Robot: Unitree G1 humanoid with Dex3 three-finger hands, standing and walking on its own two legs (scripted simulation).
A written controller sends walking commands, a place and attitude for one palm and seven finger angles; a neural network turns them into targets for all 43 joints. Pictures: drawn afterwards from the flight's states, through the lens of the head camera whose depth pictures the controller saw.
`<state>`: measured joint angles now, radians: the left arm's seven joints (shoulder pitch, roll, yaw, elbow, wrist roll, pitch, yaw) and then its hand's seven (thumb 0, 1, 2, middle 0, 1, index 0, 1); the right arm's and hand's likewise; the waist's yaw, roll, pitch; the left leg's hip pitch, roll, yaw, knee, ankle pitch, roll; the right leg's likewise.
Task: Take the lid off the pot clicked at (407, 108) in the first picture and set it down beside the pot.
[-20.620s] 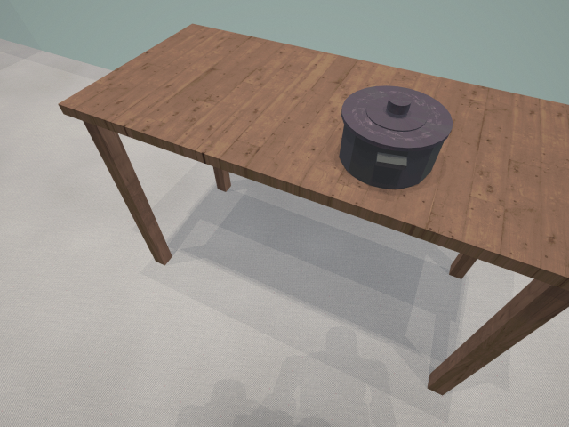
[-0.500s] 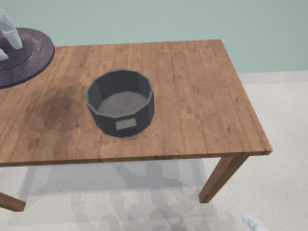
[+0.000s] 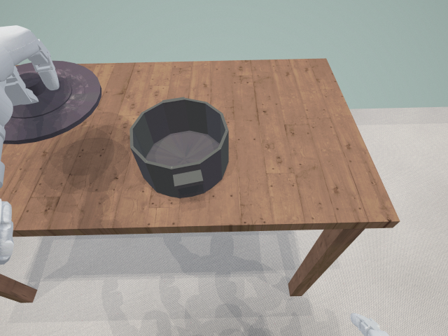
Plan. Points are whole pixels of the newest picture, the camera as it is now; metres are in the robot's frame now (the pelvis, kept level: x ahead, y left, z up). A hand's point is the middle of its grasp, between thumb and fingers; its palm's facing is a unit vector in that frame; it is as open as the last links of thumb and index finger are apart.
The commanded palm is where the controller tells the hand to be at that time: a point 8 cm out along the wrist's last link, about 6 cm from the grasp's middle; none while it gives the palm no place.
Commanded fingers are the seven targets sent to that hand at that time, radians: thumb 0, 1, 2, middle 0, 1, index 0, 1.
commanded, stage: lower the lid onto the table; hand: left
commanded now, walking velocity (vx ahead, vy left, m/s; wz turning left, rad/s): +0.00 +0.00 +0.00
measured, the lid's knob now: (29, 85) +0.47 +0.33 +0.20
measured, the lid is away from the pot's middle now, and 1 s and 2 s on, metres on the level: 0.23 0.23 0.23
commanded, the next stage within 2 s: none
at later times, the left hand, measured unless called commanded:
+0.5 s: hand (39, 102) +0.44 +0.31 +0.19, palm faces -0.32 -0.09 -0.94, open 6.3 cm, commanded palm +0.43 +0.31 +0.26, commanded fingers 0.00 0.74 0.92 -0.88 -0.99 -0.97 -1.01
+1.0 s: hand (44, 123) +0.43 +0.31 +0.15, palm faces -0.39 -0.10 -0.91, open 6.3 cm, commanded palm +0.44 +0.31 +0.22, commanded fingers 0.00 0.74 0.92 -0.88 -0.99 -0.97 -1.01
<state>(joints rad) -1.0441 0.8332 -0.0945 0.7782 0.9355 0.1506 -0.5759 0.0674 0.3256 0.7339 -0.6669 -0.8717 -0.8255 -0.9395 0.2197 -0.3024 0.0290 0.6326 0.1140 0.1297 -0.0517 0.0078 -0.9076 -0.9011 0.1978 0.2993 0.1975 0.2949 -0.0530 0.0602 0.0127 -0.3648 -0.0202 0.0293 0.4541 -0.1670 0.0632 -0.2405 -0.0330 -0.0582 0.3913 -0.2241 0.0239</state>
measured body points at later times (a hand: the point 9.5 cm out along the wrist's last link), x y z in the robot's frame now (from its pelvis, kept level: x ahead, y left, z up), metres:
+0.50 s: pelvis +0.01 +0.00 +0.00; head +0.05 -0.01 +0.45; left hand +0.46 +0.31 +0.24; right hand +0.10 -0.28 -0.12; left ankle +0.04 +0.08 -0.74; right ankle -0.02 -0.14 -0.74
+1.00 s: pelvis +0.01 +0.00 +0.00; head +0.06 -0.01 +0.45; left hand +0.45 +0.32 +0.20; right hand +0.10 -0.28 -0.12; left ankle +0.04 +0.08 -0.74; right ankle -0.02 -0.14 -0.74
